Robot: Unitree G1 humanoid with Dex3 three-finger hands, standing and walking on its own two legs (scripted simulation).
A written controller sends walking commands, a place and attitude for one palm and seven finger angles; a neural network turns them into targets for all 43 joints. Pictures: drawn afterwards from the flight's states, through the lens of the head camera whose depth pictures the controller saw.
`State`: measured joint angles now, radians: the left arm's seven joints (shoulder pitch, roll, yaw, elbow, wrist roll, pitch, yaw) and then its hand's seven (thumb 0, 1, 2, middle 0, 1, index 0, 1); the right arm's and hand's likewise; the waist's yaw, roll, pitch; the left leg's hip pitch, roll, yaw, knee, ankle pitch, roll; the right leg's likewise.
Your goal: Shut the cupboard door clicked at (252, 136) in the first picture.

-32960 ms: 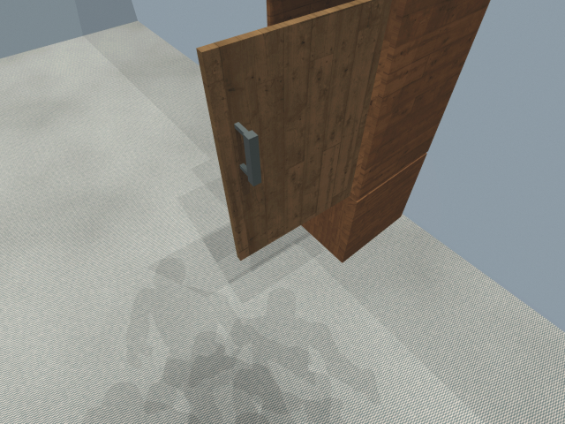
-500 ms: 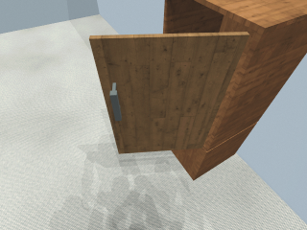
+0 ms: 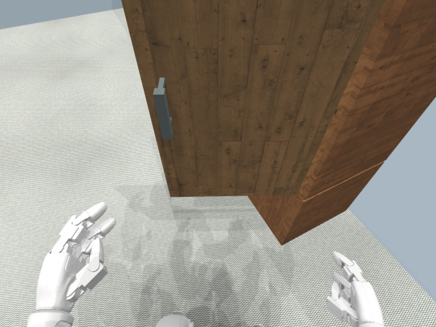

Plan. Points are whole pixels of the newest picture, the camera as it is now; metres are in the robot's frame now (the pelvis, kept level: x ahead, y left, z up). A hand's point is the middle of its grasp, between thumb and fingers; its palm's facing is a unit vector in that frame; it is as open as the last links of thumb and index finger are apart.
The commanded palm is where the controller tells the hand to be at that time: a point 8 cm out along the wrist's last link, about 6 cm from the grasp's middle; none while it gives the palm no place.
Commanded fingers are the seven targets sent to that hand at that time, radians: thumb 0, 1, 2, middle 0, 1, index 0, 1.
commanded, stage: raise the hand and make a fist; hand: left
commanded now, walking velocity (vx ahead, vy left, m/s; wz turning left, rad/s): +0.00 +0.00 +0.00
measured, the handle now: (164, 109) +0.51 +0.15 +0.11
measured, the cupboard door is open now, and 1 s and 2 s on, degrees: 64 64 64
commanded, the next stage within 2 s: bring the fist close to the handle in 1.60 s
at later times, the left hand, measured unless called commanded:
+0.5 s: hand (86, 266) +0.20 +0.22 +0.06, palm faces +0.13 -0.99 -0.03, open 4.3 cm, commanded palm +0.17 +0.26 +0.06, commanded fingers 0.00 0.90 0.90 -0.95 -1.12 -0.95 -1.12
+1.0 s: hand (74, 250) +0.21 +0.23 +0.10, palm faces +0.11 -0.99 -0.03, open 3.1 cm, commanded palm +0.19 +0.28 +0.10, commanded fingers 0.00 0.90 0.90 -1.30 -1.50 -1.30 -1.50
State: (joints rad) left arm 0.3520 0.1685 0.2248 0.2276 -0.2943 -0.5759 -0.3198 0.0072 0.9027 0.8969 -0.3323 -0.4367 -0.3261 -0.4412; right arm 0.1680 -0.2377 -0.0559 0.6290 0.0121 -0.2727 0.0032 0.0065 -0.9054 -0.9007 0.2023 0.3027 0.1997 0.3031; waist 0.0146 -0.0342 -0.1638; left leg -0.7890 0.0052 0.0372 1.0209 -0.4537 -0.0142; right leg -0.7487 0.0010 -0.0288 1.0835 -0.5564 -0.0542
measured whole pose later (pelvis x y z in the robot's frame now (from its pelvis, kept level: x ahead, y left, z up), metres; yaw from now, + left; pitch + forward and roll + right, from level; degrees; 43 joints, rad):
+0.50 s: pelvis -0.01 +0.02 +0.00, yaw +0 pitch +13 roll -2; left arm 0.43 0.20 0.17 -0.07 -0.29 -0.34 -0.16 0.02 0.90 0.90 -0.78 -0.93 -0.77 -0.93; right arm 0.30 -0.21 0.01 0.55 0.02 -0.22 -0.06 0.01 -0.90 -0.90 0.20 0.30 0.20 0.30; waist 0.00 0.04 -0.14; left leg -0.84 0.02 0.00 1.06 -0.45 0.01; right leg -0.75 0.02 -0.06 1.04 -0.51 -0.03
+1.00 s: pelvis +0.00 +0.03 +0.02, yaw +1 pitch +9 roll -2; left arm 0.40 0.22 0.13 -0.13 -0.27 -0.27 -0.15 0.02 0.90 0.90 -1.23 -1.42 -1.22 -1.42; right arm 0.25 -0.23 0.05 0.49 0.02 -0.19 -0.05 0.01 -0.90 -0.90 0.20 0.30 0.20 0.30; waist 0.03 0.04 -0.12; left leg -0.70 0.00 -0.01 0.97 -0.43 0.03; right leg -0.60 0.01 -0.07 0.92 -0.48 -0.01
